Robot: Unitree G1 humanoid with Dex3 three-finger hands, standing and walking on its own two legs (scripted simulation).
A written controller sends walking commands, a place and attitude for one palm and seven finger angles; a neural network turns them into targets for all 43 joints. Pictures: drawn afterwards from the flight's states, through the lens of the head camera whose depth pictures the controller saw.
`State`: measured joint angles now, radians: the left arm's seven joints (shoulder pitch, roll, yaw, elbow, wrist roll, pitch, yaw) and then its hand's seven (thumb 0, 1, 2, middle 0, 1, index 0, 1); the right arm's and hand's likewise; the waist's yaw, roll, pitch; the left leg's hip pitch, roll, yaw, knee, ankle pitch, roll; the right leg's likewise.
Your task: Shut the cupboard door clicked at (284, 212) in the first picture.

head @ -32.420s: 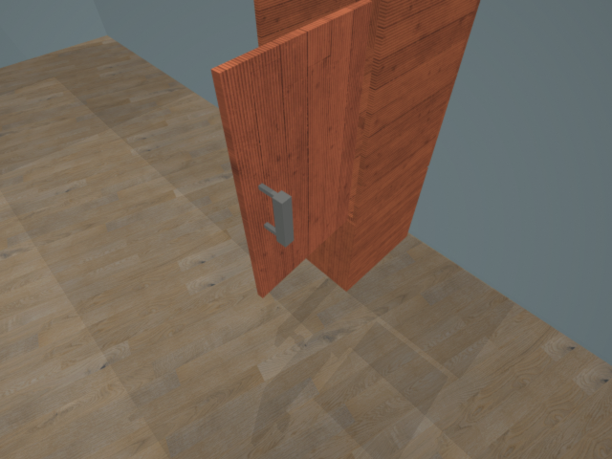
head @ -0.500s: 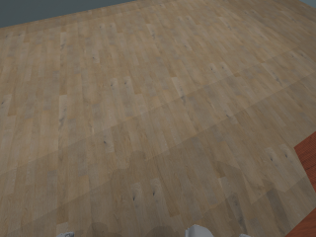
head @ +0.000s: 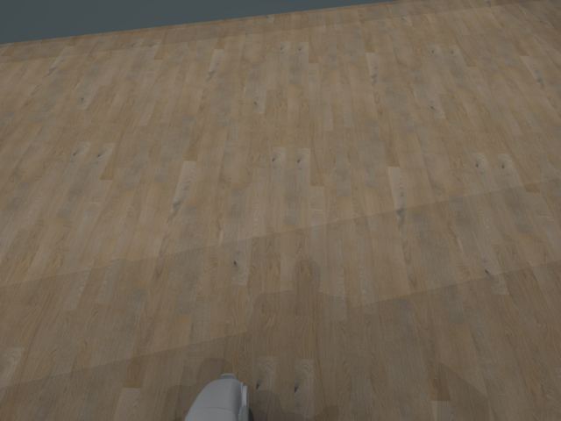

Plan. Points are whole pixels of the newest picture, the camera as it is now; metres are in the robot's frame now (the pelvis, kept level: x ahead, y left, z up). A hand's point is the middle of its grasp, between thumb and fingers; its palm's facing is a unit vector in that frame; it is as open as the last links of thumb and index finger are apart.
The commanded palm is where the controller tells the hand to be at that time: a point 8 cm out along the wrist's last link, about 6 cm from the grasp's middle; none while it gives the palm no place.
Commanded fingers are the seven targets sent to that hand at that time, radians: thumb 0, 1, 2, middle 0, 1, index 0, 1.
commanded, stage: walk to a spot facing it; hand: left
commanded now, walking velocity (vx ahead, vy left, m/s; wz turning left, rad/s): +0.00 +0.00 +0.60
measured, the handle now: out of the picture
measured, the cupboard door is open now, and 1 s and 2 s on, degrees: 61 61 61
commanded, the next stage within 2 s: turn to face it in 1.20 s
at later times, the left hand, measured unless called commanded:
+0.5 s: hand (130, 369) +0.20 +0.27 -0.15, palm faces +0.24 -0.95 -0.21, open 7.4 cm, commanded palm none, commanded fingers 0.00 0.90 0.90 -0.20 -0.30 -0.20 -0.30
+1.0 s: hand (168, 408) +0.15 +0.19 -0.15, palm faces +0.54 -0.80 -0.27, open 7.4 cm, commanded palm none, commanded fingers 0.00 0.90 0.90 -0.20 -0.30 -0.20 -0.30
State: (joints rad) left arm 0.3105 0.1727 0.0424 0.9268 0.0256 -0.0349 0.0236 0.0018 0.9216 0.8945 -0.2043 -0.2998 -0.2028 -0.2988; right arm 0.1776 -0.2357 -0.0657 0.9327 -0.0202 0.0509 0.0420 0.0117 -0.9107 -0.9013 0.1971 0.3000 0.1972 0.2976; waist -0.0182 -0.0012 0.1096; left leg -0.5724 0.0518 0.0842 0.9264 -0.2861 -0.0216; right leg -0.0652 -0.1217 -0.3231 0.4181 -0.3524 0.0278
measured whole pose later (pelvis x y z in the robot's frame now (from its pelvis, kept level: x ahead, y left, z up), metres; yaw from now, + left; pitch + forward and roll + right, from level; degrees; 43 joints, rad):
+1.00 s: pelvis +0.20 -0.01 +0.00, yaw +35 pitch +1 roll +2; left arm 0.24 0.17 0.03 0.87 0.02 0.00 0.03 0.00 0.90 0.89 -0.20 -0.30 -0.20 -0.30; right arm 0.20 -0.27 -0.09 0.94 -0.01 0.08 0.02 0.01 -0.91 -0.90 0.20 0.30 0.20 0.30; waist -0.04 0.02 0.09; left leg -0.52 0.01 -0.01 1.11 -0.40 -0.06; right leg -0.16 -0.09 -0.18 0.47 -0.33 0.00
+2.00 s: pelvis +0.22 +0.06 +0.00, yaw +29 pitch +1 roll +0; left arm 0.25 0.18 0.06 0.92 0.02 0.03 0.01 0.00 0.90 0.89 -0.20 -0.30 -0.20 -0.30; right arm 0.19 -0.23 -0.07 0.95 -0.01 0.06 -0.03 0.01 -0.91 -0.90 0.20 0.30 0.20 0.30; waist 0.01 0.00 0.09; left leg -0.46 0.04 -0.01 0.98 -0.42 -0.07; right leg -0.23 0.05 0.06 0.45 -0.23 -0.03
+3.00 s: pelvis +0.20 +0.08 +0.00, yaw -6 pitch +2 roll +0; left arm 0.22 0.20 0.06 0.90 0.03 0.05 0.00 0.00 0.90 0.89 -0.21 -0.30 -0.20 -0.30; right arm 0.15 -0.23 -0.06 0.88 -0.01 0.05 -0.02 0.01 -0.91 -0.90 0.20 0.30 0.20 0.30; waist 0.02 -0.01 0.07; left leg -0.41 0.04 0.01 0.80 -0.42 -0.08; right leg -0.28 0.05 0.10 0.50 -0.24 -0.03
